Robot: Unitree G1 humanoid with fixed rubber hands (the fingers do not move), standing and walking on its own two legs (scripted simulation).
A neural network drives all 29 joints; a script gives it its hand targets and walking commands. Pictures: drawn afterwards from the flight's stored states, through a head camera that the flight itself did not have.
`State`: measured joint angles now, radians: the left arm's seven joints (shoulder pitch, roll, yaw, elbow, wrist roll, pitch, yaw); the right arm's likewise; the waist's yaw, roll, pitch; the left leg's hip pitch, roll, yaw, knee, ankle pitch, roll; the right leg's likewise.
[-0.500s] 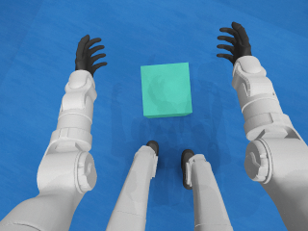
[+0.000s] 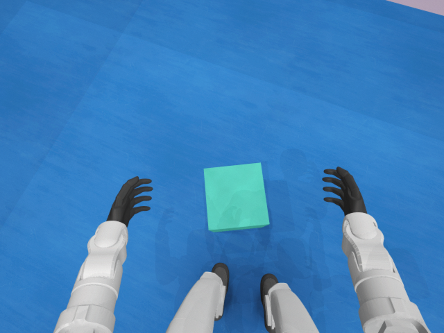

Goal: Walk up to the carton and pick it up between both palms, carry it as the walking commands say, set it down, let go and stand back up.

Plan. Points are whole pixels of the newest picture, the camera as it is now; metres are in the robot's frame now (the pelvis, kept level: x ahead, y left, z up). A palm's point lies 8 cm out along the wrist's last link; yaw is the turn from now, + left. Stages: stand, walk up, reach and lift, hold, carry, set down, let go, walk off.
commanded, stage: let go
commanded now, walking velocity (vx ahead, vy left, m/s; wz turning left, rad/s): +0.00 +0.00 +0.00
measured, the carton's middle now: (235, 200) +0.39 +0.03 -0.61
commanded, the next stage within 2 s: stand in 0.84 s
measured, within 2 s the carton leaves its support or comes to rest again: neither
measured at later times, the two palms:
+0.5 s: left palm (115, 288) +0.17 +0.20 -0.03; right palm (437, 305) +0.18 -0.27 -0.03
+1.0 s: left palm (86, 293) +0.15 +0.25 -0.04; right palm out of the picture +0.15 -0.30 -0.04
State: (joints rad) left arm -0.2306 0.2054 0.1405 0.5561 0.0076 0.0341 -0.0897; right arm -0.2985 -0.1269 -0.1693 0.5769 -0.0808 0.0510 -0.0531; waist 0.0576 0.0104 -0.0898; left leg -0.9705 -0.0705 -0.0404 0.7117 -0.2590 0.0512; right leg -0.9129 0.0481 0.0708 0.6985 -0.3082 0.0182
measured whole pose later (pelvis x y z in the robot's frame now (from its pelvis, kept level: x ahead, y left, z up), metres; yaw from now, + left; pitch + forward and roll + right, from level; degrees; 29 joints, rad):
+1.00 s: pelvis +0.02 -0.03 +0.04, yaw +1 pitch -1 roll +0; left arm 0.23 0.31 0.06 0.63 0.03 0.04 0.00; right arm 0.23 -0.29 -0.03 0.71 -0.04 0.03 -0.01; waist 0.01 -0.03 -0.03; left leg -0.20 -0.04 -0.05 0.51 -0.28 0.02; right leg -0.14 0.05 0.05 0.49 -0.32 -0.03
